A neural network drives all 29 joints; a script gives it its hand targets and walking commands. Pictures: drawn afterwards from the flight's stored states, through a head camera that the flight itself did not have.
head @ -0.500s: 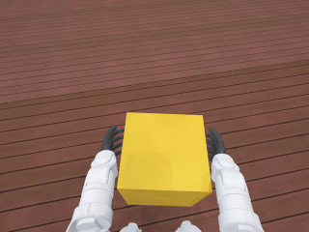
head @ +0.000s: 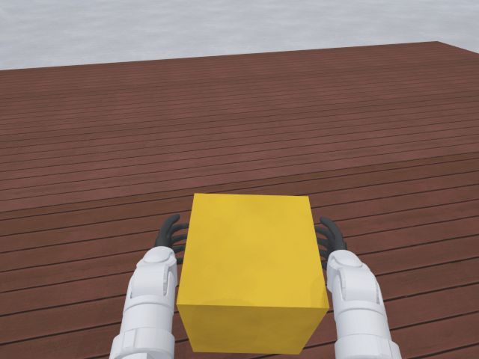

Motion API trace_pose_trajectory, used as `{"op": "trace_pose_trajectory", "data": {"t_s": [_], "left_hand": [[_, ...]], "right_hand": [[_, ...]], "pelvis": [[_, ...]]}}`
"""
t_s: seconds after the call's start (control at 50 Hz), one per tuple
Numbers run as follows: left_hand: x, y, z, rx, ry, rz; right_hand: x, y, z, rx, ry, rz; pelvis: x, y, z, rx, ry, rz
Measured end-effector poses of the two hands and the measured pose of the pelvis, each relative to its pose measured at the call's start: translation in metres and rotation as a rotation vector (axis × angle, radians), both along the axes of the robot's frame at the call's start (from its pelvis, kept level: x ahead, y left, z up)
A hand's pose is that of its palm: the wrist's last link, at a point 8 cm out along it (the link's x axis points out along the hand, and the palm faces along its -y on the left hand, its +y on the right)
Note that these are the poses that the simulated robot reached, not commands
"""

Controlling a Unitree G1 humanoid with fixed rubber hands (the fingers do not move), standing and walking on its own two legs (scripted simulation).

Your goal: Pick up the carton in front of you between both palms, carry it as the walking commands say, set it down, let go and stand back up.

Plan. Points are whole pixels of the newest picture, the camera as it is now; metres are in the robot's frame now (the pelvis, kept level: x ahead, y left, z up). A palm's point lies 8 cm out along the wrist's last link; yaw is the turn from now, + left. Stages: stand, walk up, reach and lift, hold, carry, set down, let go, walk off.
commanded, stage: reach and lift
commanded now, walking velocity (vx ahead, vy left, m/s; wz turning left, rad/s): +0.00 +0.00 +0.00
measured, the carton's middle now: (248, 276) +0.30 +0.00 -0.04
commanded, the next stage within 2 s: hold in 0.84 s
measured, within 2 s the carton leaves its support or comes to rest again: neither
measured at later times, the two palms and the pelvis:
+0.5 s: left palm (164, 247) +0.31 +0.15 +0.04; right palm (336, 250) +0.30 -0.15 +0.04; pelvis +0.01 +0.00 +0.01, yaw +0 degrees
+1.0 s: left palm (160, 245) +0.30 +0.15 +0.06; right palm (339, 248) +0.29 -0.15 +0.06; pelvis +0.01 +0.00 +0.01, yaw +0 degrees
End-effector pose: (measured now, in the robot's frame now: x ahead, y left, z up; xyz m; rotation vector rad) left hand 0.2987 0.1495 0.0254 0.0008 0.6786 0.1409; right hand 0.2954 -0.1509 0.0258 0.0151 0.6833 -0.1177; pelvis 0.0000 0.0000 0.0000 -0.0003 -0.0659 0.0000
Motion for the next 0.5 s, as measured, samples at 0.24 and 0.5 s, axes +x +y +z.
{"op": "trace_pose_trajectory", "data": {"t_s": [0.24,0.5], "left_hand": [[0.004,0.0,0.005,-0.003,-0.015,0.002],[0.009,0.0,0.011,0.022,-0.01,-0.018]], "right_hand": [[0.004,0.0,0.005,0.002,-0.015,-0.001],[0.009,0.0,0.011,-0.023,-0.012,0.017]], "pelvis": [[-0.003,-0.001,0.002,0.001,-0.011,0.0],[0.011,-0.001,0.006,-0.001,-0.018,0.0]]}}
